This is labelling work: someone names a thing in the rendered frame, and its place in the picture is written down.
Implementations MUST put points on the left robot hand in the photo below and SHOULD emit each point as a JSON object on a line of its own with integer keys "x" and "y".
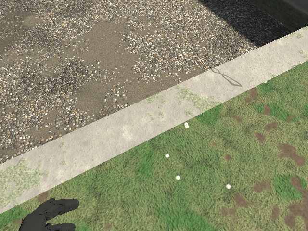
{"x": 36, "y": 221}

